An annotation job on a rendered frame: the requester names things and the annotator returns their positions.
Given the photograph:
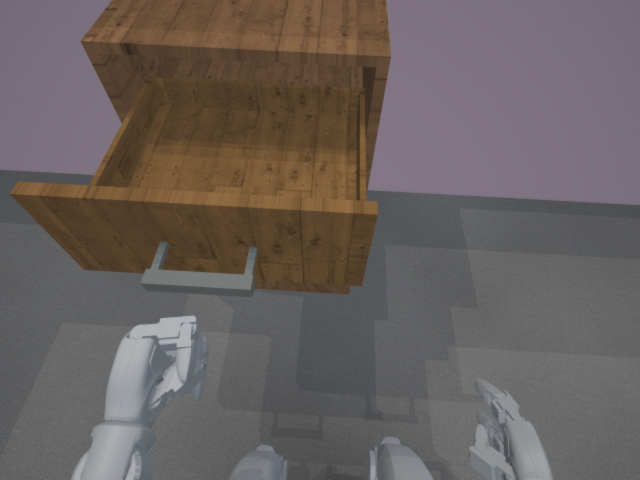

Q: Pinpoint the right robot hand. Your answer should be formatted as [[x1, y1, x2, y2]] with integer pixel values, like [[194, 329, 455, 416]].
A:
[[469, 378, 553, 480]]

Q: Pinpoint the robot right shin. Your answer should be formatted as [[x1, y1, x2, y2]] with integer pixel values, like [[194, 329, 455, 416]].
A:
[[379, 437, 401, 446]]

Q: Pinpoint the handle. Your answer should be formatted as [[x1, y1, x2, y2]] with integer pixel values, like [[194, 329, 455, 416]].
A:
[[141, 242, 258, 297]]

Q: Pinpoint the drawer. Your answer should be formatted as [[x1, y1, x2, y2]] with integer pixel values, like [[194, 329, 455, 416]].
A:
[[10, 77, 378, 286]]

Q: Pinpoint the left robot forearm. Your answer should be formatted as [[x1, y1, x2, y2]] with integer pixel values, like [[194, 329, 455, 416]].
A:
[[71, 421, 156, 480]]

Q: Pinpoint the right robot thigh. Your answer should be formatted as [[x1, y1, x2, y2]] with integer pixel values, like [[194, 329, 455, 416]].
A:
[[366, 444, 434, 480]]

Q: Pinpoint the cabinet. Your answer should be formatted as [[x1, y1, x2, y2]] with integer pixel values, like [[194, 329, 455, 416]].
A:
[[81, 0, 391, 294]]

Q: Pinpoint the left robot hand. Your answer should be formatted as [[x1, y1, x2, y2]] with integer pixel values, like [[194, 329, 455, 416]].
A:
[[104, 316, 210, 428]]

